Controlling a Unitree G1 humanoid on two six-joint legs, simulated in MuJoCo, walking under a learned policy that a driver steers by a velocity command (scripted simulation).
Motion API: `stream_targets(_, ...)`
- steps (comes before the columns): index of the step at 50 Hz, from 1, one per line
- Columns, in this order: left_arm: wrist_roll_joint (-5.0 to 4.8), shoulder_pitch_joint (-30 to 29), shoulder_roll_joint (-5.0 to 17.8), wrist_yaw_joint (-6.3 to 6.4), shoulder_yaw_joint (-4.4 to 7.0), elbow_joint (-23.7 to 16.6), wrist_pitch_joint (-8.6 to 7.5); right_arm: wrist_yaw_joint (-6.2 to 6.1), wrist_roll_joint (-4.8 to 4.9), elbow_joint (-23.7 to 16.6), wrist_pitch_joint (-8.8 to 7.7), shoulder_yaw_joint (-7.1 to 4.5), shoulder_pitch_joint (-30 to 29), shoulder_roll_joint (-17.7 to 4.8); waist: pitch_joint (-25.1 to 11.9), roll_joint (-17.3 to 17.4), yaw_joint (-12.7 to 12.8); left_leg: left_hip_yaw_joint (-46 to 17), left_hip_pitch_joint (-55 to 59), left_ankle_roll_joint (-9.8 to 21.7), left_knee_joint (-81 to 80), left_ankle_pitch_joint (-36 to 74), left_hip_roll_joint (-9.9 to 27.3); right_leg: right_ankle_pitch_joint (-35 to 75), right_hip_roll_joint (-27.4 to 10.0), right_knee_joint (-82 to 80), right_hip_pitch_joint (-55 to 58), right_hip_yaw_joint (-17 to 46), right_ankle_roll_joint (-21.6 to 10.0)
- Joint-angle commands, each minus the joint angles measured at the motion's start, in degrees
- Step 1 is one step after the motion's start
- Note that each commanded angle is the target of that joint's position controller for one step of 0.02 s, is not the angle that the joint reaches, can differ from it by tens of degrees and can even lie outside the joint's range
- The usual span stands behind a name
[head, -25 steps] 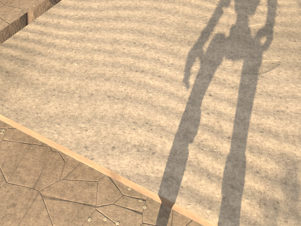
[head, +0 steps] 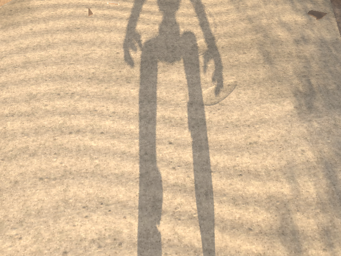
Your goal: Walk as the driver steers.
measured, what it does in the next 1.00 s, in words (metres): climbs: left foot 0.08 m higher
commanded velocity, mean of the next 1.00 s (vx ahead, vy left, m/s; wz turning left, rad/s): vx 0.50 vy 0.00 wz -0.01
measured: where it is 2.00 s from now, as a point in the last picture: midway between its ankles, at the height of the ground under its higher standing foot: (164, 117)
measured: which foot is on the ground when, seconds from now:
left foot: down 0.00-0.10, up 0.12-0.52, down 0.54-1.00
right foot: down 0.00-0.56, up 0.58-1.00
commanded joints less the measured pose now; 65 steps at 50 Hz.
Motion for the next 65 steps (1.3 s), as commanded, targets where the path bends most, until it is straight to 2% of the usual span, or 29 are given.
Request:
stream_targets(1, 0.00, -7.6, 1.9, 0.43, -0.01, -6.0, -0.74, -0.49, -0.46, -1.2, 0.05, -1.12, 3.3, -6.2, 3.4, 2.4, -0.8, -3.7, 7.6, 6.0, 1.7, 46.4, 16.7, -4.7, 1.8, -1.2, -8.2, -3.2, -2.4)
stream_targets(4, 0.29, -0.6, 1.9, 0.89, 0.33, -4.8, -0.78, -1.21, -0.23, -0.6, 1.50, -1.88, 2.0, -11.3, -4.4, 7.3, 3.1, -1.0, 5.8, 3.8, 19.7, 74.9, 16.8, -10.8, 9.6, -14.9, 12.9, -7.0, -5.6)
stream_targets(6, 0.68, 15.1, 6.2, 1.72, 2.73, 0.2, -1.92, -0.63, 1.87, -2.0, 1.72, -2.45, -1.7, -12.5, -11.4, 7.4, 10.9, -0.9, -9.3, 1.3, 44.0, 55.1, 14.7, 2.4, 9.1, -30.6, 38.6, -1.9, -8.7)
stream_targets(7, 0.41, 15.0, 12.7, 2.42, 4.01, 1.0, -2.11, 0.02, 0.75, -4.5, 1.01, -0.93, -1.5, -4.9, -11.5, -3.3, 6.6, -4.0, -32.2, -0.6, 59.8, -8.5, 8.0, 20.9, -6.5, -25.2, 54.2, 15.9, -10.7)
stream_targets(8, -0.41, 20.2, 19.3, 2.65, 5.91, 0.9, -1.43, 0.20, 1.87, -8.8, 0.66, -0.76, -3.1, -4.9, -19.1, -6.3, 9.0, -11.4, -46.6, -2.7, 74.6, -11.5, 1.6, 36.7, -17.3, -26.8, 64.0, 37.6, -22.5)
stream_targets(11, -1.06, 15.1, 9.9, 3.83, 3.62, 1.6, -0.99, 0.57, 0.35, -10.7, -0.37, -0.56, -11.5, -5.4, -2.5, 2.3, 5.8, -13.3, -56.5, -2.5, 78.8, -3.8, 6.5, 20.9, -9.8, -32.9, 46.6, 25.0, -16.5)
stream_targets(18, -1.30, 16.4, 5.5, 3.13, 0.52, 4.7, -4.33, 0.94, -1.09, -21.4, 3.74, 2.69, -22.7, 0.4, 3.5, -2.5, 1.5, -8.6, -66.5, -0.4, 81.4, -9.0, 6.9, 8.2, -1.7, -42.6, 24.6, 16.3, -11.6)
stream_targets(21, -1.94, 15.7, 5.7, 4.07, 0.00, 4.3, -4.51, 1.75, -0.71, -22.2, 4.10, 3.16, -22.6, -0.8, 0.6, 1.0, 1.3, -6.2, -48.5, 1.3, 57.9, 2.5, 6.6, 29.2, -1.1, -49.4, 24.5, 9.2, -9.6)
stream_targets(24, -2.41, 15.6, 10.4, 4.03, 1.00, 3.9, -5.24, 1.51, -0.19, -19.0, 4.81, 2.40, -14.3, -2.6, -8.2, -3.7, -1.7, -2.5, -33.8, 4.6, 48.6, 3.0, 0.6, 72.9, -4.4, -40.5, 36.4, 3.5, -7.1)
stream_targets(25, 4.81, 16.8, 15.4, -2.38, 1.07, 4.7, -7.05, 5.16, 0.31, -22.8, 6.57, 3.86, -18.0, -2.7, -5.2, -11.0, -5.7, -9.8, -33.4, 1.9, 45.1, 5.7, -0.4, 86.2, -10.7, -36.6, 34.8, 7.6, -8.6)
stream_targets(26, 3.70, 10.5, 20.6, -4.45, 4.23, 2.8, -6.60, 5.55, 1.68, -18.5, 6.92, 1.76, -9.1, -7.2, -7.2, -3.9, -8.0, -9.0, -33.8, 2.1, 33.3, 7.6, -2.6, 89.0, -11.0, -29.5, 44.9, 5.1, -6.4)
stream_targets(27, 4.62, 10.8, 19.8, -5.70, 4.64, 1.7, -5.85, 4.58, 1.93, -13.5, 6.54, -0.03, 0.5, -10.6, -12.9, -1.6, -8.8, -9.5, -21.5, 2.3, 28.5, 11.6, -5.9, 85.8, -8.8, -17.6, 43.3, 4.4, -4.6)
stream_targets(28, 6.01, 15.3, 11.6, -5.92, 2.70, 1.7, -5.27, 3.13, 2.02, -7.8, 6.46, -1.62, 12.9, -13.0, -21.3, 4.0, -8.9, -20.5, -1.7, 8.6, 30.8, 23.5, -3.0, 62.9, -5.2, 1.4, 30.6, 6.2, -2.7)
stream_targets(29, 7.09, 27.6, 4.5, -7.01, 0.27, 1.2, -5.14, 3.58, 1.20, -4.9, 4.38, -1.12, 18.1, -13.9, -28.9, 21.7, -3.9, -58.2, 19.7, 27.4, 18.9, 25.8, 12.1, -11.6, 12.7, 28.5, 1.2, 12.0, 1.4)
stream_targets(30, 3.28, 18.0, 6.9, -6.10, 1.22, -1.1, -4.40, 3.00, -3.26, -3.9, 2.53, -1.64, 19.1, -12.7, -16.4, 6.6, -8.4, -63.9, 9.9, 20.8, 9.4, 1.9, 13.5, -10.2, 13.1, 48.1, -10.8, 20.2, -1.5)
stream_targets(31, 1.71, 13.2, 6.1, -3.52, 0.27, -4.3, -4.56, 3.84, -3.40, -3.7, 0.38, -1.34, 6.7, -11.4, -2.5, 0.5, -2.0, -59.2, -5.3, 17.3, 6.5, -13.0, 13.6, -4.6, 10.2, 49.9, -18.1, 21.0, -3.2)
stream_targets(33, 4.55, 12.4, 3.7, 0.66, -2.04, -6.6, -4.09, 4.47, -2.91, -1.4, -1.65, 2.57, -5.3, 0.6, -3.9, -2.1, 4.4, -49.2, -17.1, 17.0, 3.0, -10.5, 10.3, -0.4, 5.0, 45.1, -16.5, 18.5, -5.1)
stream_targets(34, 4.20, 12.7, 1.3, 1.32, -3.36, -6.9, -3.53, 4.48, -2.93, -0.7, -1.99, 3.72, -8.0, 4.5, -4.3, -2.3, 6.9, -44.6, -23.7, 15.1, 2.2, -5.5, 8.7, 1.0, 2.1, 44.5, -14.5, 16.7, -5.1)
stream_targets(36, 2.44, 12.3, 2.3, 1.65, -3.62, -7.8, -3.21, 4.32, -1.09, -1.9, -3.72, 3.29, -12.3, 1.7, -4.8, 1.7, 8.1, -35.2, -29.9, 13.5, 1.9, 1.7, 5.0, -2.8, -0.1, 38.4, -11.6, 12.8, -2.4)
stream_targets(39, 1.14, 5.7, 3.9, 2.01, -3.15, -9.6, -4.99, 3.24, -2.50, -1.1, -5.35, 2.67, -3.8, -3.1, -5.7, 4.5, 3.1, -28.1, -31.7, 11.2, 2.3, 10.2, 0.1, 3.6, -0.2, 24.1, -5.9, 6.8, 4.5)
stream_targets(44, 0.96, -7.5, 1.9, 1.64, -2.89, -12.7, -3.54, 5.12, 0.13, -0.1, -5.17, 0.78, 8.2, -6.9, -1.9, 5.8, -2.0, -31.9, -18.9, 12.1, 3.7, 26.4, 4.2, 6.7, 1.5, -4.8, -2.2, 4.4, 9.4)
stream_targets(51, -0.28, -16.7, 3.2, 1.76, -1.87, -14.2, -4.40, 6.00, -0.98, 0.0, -2.45, -2.59, 6.7, -8.5, 0.1, 6.1, -0.8, -39.8, -5.1, 11.8, 8.5, 38.3, 11.2, 5.7, 3.9, -24.9, 3.6, 4.0, 2.4)
stream_targets(53, -2.71, -1.0, 7.7, 2.85, 0.24, -9.6, -6.13, 6.13, -2.03, -1.8, -2.88, -2.61, 1.9, -8.2, -10.1, 3.8, 6.6, -35.9, -14.6, 5.8, 19.0, 50.0, 5.7, 13.2, 2.9, -21.3, 32.3, 4.3, -4.1)
stream_targets(54, -1.77, 12.4, 11.0, 3.28, 0.98, -6.2, -7.20, 6.04, -2.37, -4.2, -3.55, -1.03, 4.2, -2.5, -23.1, -6.2, 8.7, -32.0, -26.0, 1.4, 34.8, 36.6, -3.0, 26.2, -6.8, -17.6, 56.5, 14.3, -14.0)
stream_targets(55, -1.90, 19.9, 15.2, 5.05, 3.44, -6.1, -6.70, 2.20, 5.30, -5.7, -2.02, 0.08, 5.8, -0.3, -29.1, -11.8, 11.2, -26.1, -41.6, -0.9, 57.5, -11.6, -7.1, 22.8, -23.1, -24.1, 69.0, 36.3, -16.9)
stream_targets(56, -3.20, 16.5, 10.1, 5.56, 2.44, -6.4, -6.40, 0.69, 5.51, -6.8, -0.84, -0.72, 4.1, -5.9, -24.2, -6.7, 9.8, -25.7, -47.4, -1.4, 64.4, -13.0, -2.1, 8.6, -22.9, -28.8, 63.0, 41.7, -13.3)
stream_targets(57, -3.62, 11.1, 6.9, 5.96, 1.78, -7.1, -6.37, -0.22, 5.12, -8.0, 0.20, -1.88, -1.0, -8.2, -13.7, -2.9, 8.8, -23.8, -49.6, -1.7, 65.3, -6.6, 0.6, 5.5, -20.3, -31.7, 52.7, 32.6, -9.6)
stream_targets(59, -2.89, 5.8, 4.6, 5.37, 1.16, -6.1, -6.70, -0.55, 3.87, -10.5, 1.39, -2.77, -5.3, -7.6, -4.6, -1.6, 5.2, -21.2, -47.0, -1.7, 63.6, 0.9, 4.4, 6.4, -14.3, -37.6, 37.7, 19.2, -6.8)
stream_targets(65, -1.88, 3.2, 6.1, 3.85, 2.47, -2.8, -7.62, 0.29, 3.60, -15.3, 4.07, -3.12, -7.3, -4.3, -1.0, -2.5, 1.2, -20.3, -45.5, -2.2, 55.1, 7.3, 9.3, 9.8, -10.4, -44.0, 27.2, 2.9, -7.5)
